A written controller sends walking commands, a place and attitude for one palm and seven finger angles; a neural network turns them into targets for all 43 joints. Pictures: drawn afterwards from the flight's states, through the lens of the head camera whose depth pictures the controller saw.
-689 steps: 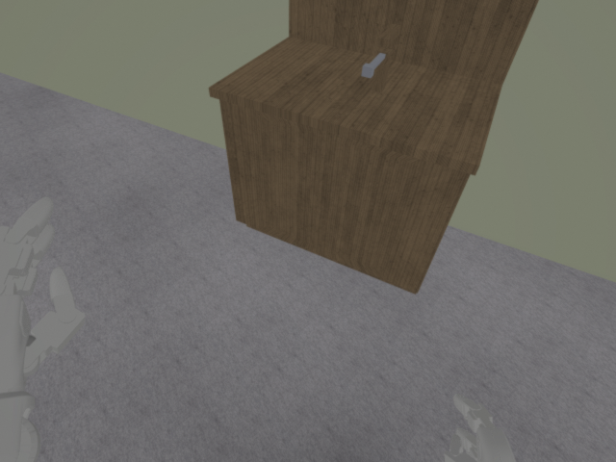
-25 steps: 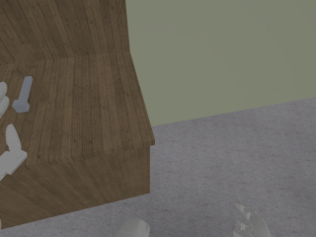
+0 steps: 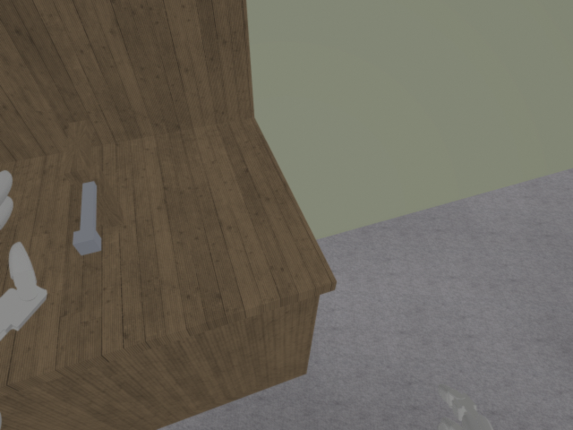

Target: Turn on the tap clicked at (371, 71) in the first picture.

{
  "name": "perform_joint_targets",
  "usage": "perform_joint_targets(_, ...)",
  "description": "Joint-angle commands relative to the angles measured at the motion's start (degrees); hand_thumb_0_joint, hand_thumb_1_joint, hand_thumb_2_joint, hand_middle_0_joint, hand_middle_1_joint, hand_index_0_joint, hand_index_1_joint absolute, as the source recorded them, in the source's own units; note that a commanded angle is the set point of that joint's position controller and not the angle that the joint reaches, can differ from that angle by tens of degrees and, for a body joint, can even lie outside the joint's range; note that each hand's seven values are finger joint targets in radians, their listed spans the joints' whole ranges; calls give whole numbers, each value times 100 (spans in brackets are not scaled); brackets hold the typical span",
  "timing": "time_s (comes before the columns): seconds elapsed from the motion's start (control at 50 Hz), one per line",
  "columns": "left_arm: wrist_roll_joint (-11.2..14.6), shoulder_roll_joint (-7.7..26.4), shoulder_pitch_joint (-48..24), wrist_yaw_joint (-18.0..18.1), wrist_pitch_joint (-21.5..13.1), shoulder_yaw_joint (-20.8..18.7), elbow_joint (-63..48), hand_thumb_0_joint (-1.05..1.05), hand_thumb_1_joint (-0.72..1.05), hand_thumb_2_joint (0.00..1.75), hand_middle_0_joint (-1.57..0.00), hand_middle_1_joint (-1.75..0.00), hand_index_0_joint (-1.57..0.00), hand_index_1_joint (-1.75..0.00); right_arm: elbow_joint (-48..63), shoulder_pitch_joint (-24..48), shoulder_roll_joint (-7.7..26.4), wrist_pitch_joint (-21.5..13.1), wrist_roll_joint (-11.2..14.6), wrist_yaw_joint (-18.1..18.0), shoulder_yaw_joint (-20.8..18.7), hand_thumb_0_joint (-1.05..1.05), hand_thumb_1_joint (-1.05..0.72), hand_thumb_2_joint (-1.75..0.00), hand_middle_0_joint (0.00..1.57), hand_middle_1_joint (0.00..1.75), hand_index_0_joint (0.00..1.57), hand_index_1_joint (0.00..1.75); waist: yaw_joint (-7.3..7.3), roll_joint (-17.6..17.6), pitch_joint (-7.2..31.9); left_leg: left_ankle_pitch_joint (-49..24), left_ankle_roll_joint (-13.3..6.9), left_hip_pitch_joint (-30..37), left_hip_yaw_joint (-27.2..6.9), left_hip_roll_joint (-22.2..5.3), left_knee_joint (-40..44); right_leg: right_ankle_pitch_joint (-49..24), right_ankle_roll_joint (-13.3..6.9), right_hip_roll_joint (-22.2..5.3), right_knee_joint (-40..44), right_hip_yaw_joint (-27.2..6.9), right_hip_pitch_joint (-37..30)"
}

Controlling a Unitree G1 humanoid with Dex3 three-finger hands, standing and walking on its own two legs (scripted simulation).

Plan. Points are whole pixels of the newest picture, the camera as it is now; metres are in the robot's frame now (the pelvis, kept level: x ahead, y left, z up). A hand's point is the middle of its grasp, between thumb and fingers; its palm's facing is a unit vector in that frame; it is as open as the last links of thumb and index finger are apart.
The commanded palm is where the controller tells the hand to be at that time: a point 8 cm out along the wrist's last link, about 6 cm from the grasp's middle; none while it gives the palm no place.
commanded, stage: come to a stop and stand still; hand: left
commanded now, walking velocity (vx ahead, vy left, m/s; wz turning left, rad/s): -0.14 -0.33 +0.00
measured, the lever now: (87, 241) +0.35 +0.32 +0.06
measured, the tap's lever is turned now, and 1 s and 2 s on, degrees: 0 0 0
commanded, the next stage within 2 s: look again from close up in 1.82 s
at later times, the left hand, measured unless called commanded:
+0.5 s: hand (45, 271) +0.23 +0.26 +0.17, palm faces +0.43 -0.84 -0.32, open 7.4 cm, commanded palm +0.18 +0.29 +0.19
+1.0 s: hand (28, 257) +0.25 +0.30 +0.16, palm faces +0.41 -0.81 -0.42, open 7.4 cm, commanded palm +0.19 +0.31 +0.19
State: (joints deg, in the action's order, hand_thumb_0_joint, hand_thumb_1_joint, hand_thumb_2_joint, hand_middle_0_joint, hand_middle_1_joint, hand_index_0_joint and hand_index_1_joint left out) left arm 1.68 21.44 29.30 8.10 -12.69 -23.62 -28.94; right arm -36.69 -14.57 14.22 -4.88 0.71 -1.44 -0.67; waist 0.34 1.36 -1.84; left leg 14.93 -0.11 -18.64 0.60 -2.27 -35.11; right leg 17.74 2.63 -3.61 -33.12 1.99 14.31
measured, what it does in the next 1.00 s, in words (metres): steps on the spot: right foot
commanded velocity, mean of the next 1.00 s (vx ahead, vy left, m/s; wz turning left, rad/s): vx -0.01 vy -0.05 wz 0.00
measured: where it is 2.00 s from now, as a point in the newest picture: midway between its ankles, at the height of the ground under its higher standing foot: outside the picture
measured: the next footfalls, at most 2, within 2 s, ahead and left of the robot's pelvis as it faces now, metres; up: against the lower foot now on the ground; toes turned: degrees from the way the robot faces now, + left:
right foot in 0.22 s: +0.07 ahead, -0.05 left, +0.00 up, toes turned -1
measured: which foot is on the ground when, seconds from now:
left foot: down 0.00-1.00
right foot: down 0.00-0.02, up 0.04-0.20, down 0.22-1.00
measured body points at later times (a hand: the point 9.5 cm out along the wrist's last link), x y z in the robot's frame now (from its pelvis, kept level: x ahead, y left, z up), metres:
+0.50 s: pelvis +0.02 +0.02 +0.02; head +0.00 +0.02 +0.47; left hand +0.20 +0.31 +0.19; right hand +0.19 -0.21 -0.06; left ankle +0.03 +0.13 -0.73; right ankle +0.03 -0.06 -0.73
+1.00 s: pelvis +0.04 +0.03 +0.01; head +0.09 +0.03 +0.46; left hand +0.23 +0.34 +0.19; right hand +0.21 -0.21 -0.08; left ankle +0.03 +0.13 -0.73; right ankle +0.03 -0.05 -0.73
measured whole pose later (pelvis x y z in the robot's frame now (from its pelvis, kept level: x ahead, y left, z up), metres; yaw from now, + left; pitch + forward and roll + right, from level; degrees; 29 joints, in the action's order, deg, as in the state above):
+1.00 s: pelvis +0.04 +0.03 +0.01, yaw +2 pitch +2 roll +0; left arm 6.0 25.0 22.6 6.6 -15.2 -20.9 -22.4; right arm -37.3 -13.3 15.3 -11.6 2.0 1.0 0.0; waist -3.7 -0.9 -4.5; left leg 14.9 -1.6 -15.9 0.0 2.3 -28.5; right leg 16.1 -3.1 0.8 -29.0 5.3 15.4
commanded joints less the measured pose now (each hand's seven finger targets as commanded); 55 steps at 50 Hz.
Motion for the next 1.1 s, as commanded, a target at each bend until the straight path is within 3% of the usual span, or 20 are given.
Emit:
perform_joint_targets(0.0,37,718,-1249,42,-173,-136,-1308,0,90,90,-20,-30,-20,-30,1137,841,521,-440,71,-205,-283,0,-90,-90,20,30,20,30,-57,683,762,-1972,-543,1261,-1728,-1136,1588,792,-106,519,-1154,-2,821)
perform_joint_targets(0.04,47,856,-1352,58,-77,-205,-1707,0,90,90,-20,-30,-20,-30,974,916,315,-553,-59,-187,-191,0,-90,-90,20,30,20,30,27,1475,788,-2518,-417,1565,-1925,-1223,1964,1058,-179,420,-1636,-240,1137)
perform_joint_targets(0.1,18,990,-998,110,-33,-329,-2237,0,90,90,-20,-30,-20,-30,1006,992,290,-666,-98,-57,-137,0,-90,-90,20,30,20,30,-61,1174,1177,-3621,-169,1980,-968,-1068,1463,429,-276,437,-411,-41,590)
perform_joint_targets(0.18,73,923,-348,26,119,-452,-1537,0,90,90,-20,-30,-20,-30,1106,868,343,-481,-111,-26,-107,0,-90,-90,20,30,20,30,-45,1100,890,-2083,44,707,-610,-922,1509,-790,-312,593,1280,79,-845)
perform_joint_targets(0.22,90,898,-285,-12,200,-507,-990,0,90,90,-20,-30,-20,-30,1128,920,291,-349,-103,-64,-51,0,-90,-90,20,30,20,30,-39,477,740,-723,69,-24,-384,-720,1631,-1264,-365,415,1372,-244,-1344)
perform_joint_targets(0.26,175,688,-270,-37,302,-381,-697,0,90,90,-20,-30,-20,-30,1137,806,343,-269,-46,-106,-85,0,-90,-90,20,30,20,30,-10,-111,642,17,61,108,-324,-474,1625,-1163,-453,292,1514,-651,-941)
perform_joint_targets(0.38,103,558,-1164,33,460,98,-772,0,90,90,-20,-30,-20,-30,1176,940,375,-183,-37,-235,-17,0,-90,-90,20,30,20,30,-26,-105,501,209,-41,583,-287,-314,1726,-424,-376,153,2039,-850,-465)
perform_joint_targets(0.4,71,663,-1482,46,452,102,-1016,0,90,90,-20,-30,-20,-30,1184,1073,359,-197,-39,-259,-2,0,-90,-90,20,30,20,30,-33,124,459,248,-45,649,-255,-279,1751,-365,-373,143,2116,-861,-367)
perform_joint_targets(0.48,58,693,-1337,157,449,65,-1108,0,90,90,-20,-30,-20,-30,1208,964,407,-183,-46,-272,-53,0,-90,-90,20,30,20,30,-84,198,610,-179,-63,707,-266,-202,1699,-735,-393,100,2054,-779,-700)
perform_joint_targets(0.5,-113,5191,-6584,34,-654,-1398,-2781,0,90,90,-20,-30,-20,-30,2057,397,709,-49,494,-596,958,0,-90,-90,20,30,20,30,145,1683,-600,1219,-461,-1246,-550,-20,1700,-108,39,459,1187,-471,-1188)
perform_joint_targets(0.52,-174,2430,-4437,-17,-442,-1369,-214,0,90,90,-20,-30,-20,-30,1373,284,39,-443,387,-504,145,0,-90,-90,20,30,20,30,-67,741,280,966,-447,-103,-519,-631,1650,577,-206,176,991,-298,-771)
perform_joint_targets(0.54,22,2076,-3104,19,-274,-971,487,0,90,90,-20,-30,-20,-30,1244,622,471,-482,138,-332,157,0,-90,-90,20,30,20,30,-230,588,498,321,-220,300,-413,-215,1423,230,-380,146,1266,-374,-275)
perform_joint_targets(0.58,241,1913,-2018,-112,-391,-840,185,0,90,90,-20,-30,-20,-30,1229,562,626,-591,30,-88,-20,0,-90,-90,20,30,20,30,-298,337,807,76,-134,407,-309,-56,998,-264,-500,-164,1469,-828,-233)
perform_joint_targets(0.64,560,1278,-442,-187,-527,-407,-28,0,90,90,-20,-30,-20,-30,1213,360,680,-747,111,207,-112,0,-90,-90,20,30,20,30,-412,-211,979,-537,-143,403,-335,17,762,-1061,-418,-346,1330,-833,-371)
perform_joint_targets(0.76,629,1716,-583,-44,-743,-817,-196,0,90,90,-20,-30,-20,-30,982,309,772,-963,160,215,-203,0,-90,-90,20,30,20,30,-359,-591,1048,-1384,-101,540,-451,78,773,-2313,-410,-305,975,-636,-462)
perform_joint_targets(0.8,583,2115,-1034,-39,-785,-1001,-483,0,90,90,-20,-30,-20,-30,920,415,847,-982,138,183,-165,0,-90,-90,20,30,20,30,-319,-316,1049,-1316,-131,686,-516,104,744,-2180,-450,-305,926,-763,-288)
perform_joint_targets(0.82,561,1806,-1099,-67,-806,-740,-448,0,90,90,-20,-30,-20,-30,853,349,743,-985,118,157,-146,0,-90,-90,20,30,20,30,-288,-267,1008,-1350,-141,638,-491,93,758,-2214,-457,-355,904,-691,-360)
perform_joint_targets(0.9,495,1845,-1331,-38,-754,-623,-836,0,90,90,-20,-30,-20,-30,856,459,820,-1026,141,196,-170,0,-90,-90,20,30,20,30,-328,180,1214,-1683,-172,974,-594,85,738,-2358,-494,-327,710,-799,-360)
perform_joint_targets(1.02,466,1396,-871,-65,-664,-468,-908,0,90,90,-20,-30,-20,-30,899,386,722,-903,156,251,-265,0,-90,-90,20,30,20,30,-305,138,1282,-2581,-88,1030,-713,-100,795,-2510,-427,-290,499,-430,-541)
perform_joint_targets(1.08,520,1434,-727,-109,-618,-597,-730,0,90,90,-20,-30,-20,-30,979,521,672,-777,172,256,-295,0,-90,-90,20,30,20,30,-296,15,1048,-2309,-31,822,-746,-104,885,-2232,-421,-307,622,-421,-462)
